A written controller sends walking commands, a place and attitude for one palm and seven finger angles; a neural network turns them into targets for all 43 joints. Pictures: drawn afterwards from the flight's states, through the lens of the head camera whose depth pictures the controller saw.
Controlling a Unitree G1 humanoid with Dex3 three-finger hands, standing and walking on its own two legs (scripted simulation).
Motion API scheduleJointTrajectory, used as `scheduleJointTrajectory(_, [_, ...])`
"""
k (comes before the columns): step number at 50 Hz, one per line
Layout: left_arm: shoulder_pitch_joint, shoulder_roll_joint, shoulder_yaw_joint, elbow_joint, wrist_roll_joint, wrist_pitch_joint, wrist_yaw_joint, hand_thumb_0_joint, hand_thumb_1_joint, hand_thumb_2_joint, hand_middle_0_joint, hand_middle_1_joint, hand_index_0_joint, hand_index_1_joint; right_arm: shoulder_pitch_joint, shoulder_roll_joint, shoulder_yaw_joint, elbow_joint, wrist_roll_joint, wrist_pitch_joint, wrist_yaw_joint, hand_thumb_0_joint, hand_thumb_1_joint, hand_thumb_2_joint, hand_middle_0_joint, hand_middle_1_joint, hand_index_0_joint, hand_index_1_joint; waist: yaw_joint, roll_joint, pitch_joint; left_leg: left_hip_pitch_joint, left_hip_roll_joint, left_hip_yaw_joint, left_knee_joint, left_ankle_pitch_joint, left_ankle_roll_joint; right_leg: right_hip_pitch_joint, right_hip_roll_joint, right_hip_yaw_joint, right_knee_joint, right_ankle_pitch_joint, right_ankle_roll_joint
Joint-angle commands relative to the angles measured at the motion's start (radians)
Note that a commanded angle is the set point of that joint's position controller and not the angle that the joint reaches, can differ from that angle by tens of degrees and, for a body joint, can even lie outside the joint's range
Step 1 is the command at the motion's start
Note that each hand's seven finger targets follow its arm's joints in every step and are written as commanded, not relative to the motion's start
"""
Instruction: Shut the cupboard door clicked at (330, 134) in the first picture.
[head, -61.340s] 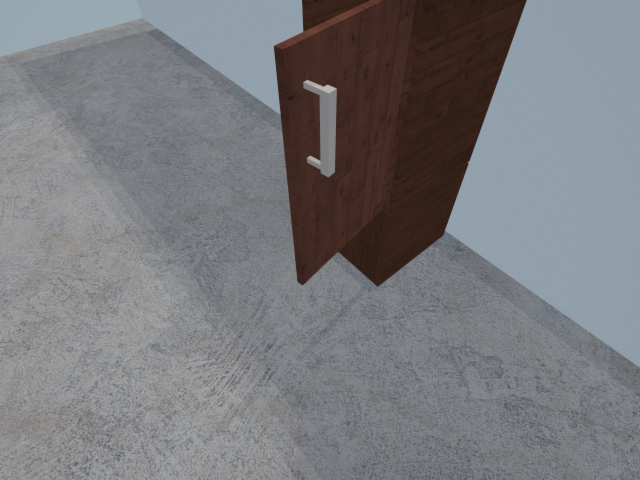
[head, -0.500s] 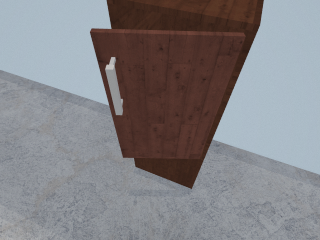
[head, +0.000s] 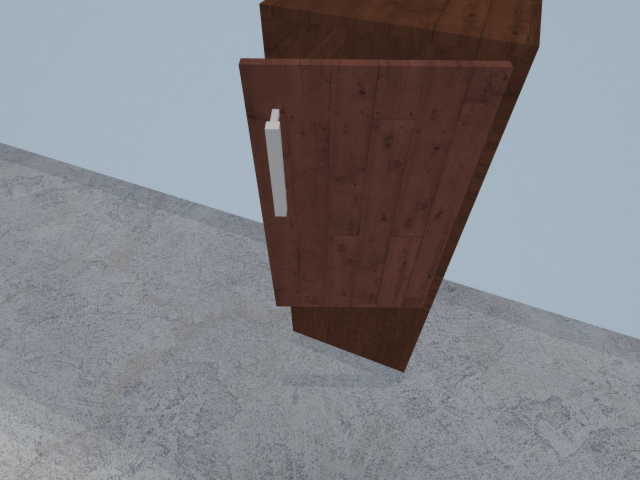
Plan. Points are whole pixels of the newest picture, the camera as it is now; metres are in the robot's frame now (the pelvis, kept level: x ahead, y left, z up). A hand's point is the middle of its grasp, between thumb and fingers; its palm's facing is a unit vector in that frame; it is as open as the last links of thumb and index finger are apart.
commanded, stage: come to a stop and stand still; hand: left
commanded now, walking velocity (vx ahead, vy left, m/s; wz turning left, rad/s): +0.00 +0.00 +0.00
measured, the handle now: (278, 165) +0.53 +0.10 +0.11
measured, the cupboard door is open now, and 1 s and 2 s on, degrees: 21 21 21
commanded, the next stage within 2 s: look again from close up in 0.14 s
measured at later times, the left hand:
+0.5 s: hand out of the picture -0.01 +0.14 -0.17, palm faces +0.02 -0.98 -0.18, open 7.4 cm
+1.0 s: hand out of the picture +0.07 +0.11 -0.17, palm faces +0.00 -0.98 -0.20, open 7.4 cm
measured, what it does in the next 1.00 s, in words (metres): shifts its weight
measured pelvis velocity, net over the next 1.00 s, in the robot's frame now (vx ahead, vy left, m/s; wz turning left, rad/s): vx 0.06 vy -0.06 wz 0.01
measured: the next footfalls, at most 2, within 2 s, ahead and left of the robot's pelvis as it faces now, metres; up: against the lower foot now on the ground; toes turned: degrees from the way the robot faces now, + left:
none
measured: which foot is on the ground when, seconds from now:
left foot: down 0.00-1.00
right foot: down 0.00-1.00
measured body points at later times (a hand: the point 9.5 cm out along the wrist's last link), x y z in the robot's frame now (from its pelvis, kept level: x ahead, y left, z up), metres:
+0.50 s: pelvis +0.01 -0.03 +0.00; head +0.02 -0.03 +0.45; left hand -0.01 +0.19 -0.16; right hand +0.05 -0.26 -0.15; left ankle +0.06 +0.05 -0.73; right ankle +0.04 -0.19 -0.73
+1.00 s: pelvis +0.06 -0.06 +0.00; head +0.08 -0.07 +0.45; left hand +0.07 +0.17 -0.15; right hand +0.08 -0.29 -0.16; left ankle +0.06 +0.05 -0.73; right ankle +0.04 -0.19 -0.73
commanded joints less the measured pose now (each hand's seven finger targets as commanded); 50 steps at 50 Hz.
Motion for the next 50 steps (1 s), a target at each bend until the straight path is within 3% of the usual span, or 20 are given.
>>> scheduleJointTrajectory(1, [0.057,0.088,0.014,-0.021,0.001,-0.024,0.007,0.0,0.9,0.9,-0.2,-0.3,-0.2,-0.3,-0.022,-0.125,-0.033,-0.052,0.001,-0.035,-0.006,0.0,-0.9,-0.9,0.2,0.3,0.2,0.3,0.008,0.014,0.01,-0.012,0.188,-0.235,-0.25,-0.405,-0.038,-0.034,0.028,-0.016,-0.044,-0.081,-0.03])
scheduleJointTrajectory(13, [0.079,0.074,0.006,0.038,0.001,-0.044,0.01,0.0,0.9,0.9,-0.2,-0.3,-0.2,-0.3,0.004,-0.096,-0.029,0.005,0.008,-0.046,-0.01,0.0,-0.9,-0.9,0.2,0.3,0.2,0.3,-0.008,-0.042,0.054,0.039,0.164,-0.207,-0.198,-0.3,-0.048,-0.105,0.005,0.061,-0.124,-0.106,-0.038])
scheduleJointTrajectory(21, [0.077,0.068,0.009,0.039,-0.001,-0.046,0.009,0.0,0.9,0.9,-0.2,-0.3,-0.2,-0.3,0.011,-0.085,-0.03,0.015,0.007,-0.051,-0.011,0.0,-0.9,-0.9,0.2,0.3,0.2,0.3,-0.004,-0.028,0.043,0.025,0.158,-0.198,-0.179,-0.288,-0.054,-0.1,0.007,0.07,-0.123,-0.099,-0.034])
scheduleJointTrajectory(40, [-0.004,0.097,0.017,0.029,-0.011,-0.057,0.013,0.0,0.9,0.9,-0.2,-0.3,-0.2,-0.3,0.033,-0.069,-0.014,0.057,0.008,-0.072,-0.022,0.0,-0.9,-0.9,0.2,0.3,0.2,0.3,-0.006,-0.042,-0.033,0.117,0.151,-0.137,-0.098,0.057,-0.068,0.018,-0.013,0.073,-0.109,0.19,-0.036])
scheduleJointTrajectory(46, [0.015,0.074,0.025,0.026,-0.005,-0.039,-0.001,0.0,0.9,0.9,-0.2,-0.3,-0.2,-0.3,0.029,-0.085,-0.024,0.058,-0.004,-0.056,-0.021,0.0,-0.9,-0.9,0.2,0.3,0.2,0.3,-0.008,-0.004,0.039,0.077,0.202,-0.193,-0.148,-0.25,-0.046,-0.05,0.032,0.02,-0.062,-0.06,-0.044])
scheduleJointTrajectory(50, [0.04,0.072,0.037,0.011,0.001,-0.037,-0.011,0.0,0.9,0.9,-0.2,-0.3,-0.2,-0.3,0.025,-0.108,-0.038,0.042,-0.007,-0.055,-0.027,0.0,-0.9,-0.9,0.2,0.3,0.2,0.3,-0.001,0.028,0.046,0.071,0.242,-0.223,-0.141,-0.226,-0.019,-0.062,0.047,-0.01,-0.009,-0.013,-0.047])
